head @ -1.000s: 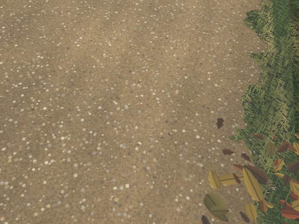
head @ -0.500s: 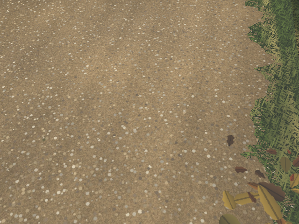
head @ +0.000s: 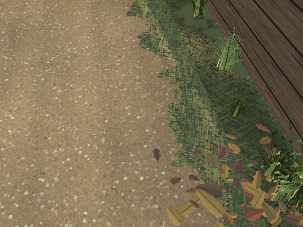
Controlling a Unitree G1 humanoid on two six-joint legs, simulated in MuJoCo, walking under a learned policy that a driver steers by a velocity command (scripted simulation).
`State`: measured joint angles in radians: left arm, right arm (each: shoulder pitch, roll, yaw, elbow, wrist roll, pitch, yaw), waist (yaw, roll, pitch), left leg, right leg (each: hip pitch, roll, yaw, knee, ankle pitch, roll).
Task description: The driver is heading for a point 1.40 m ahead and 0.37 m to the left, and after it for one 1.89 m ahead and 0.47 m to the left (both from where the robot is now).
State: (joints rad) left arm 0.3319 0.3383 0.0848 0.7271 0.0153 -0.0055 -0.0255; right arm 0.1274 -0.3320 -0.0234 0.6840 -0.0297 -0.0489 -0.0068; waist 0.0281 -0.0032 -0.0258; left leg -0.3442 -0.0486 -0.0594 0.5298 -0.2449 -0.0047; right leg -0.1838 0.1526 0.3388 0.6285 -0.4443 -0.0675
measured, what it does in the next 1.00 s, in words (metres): walks ahead, turning left: right foot, then left foot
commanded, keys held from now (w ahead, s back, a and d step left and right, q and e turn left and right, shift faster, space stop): w+shift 0.16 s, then w+q+shift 0.84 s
